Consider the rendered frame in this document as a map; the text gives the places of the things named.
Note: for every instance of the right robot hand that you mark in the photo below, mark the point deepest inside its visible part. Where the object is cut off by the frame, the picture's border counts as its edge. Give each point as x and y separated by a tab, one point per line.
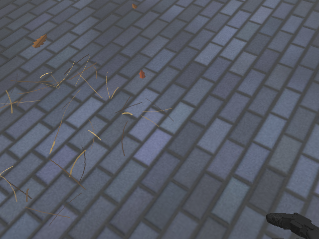
297	223

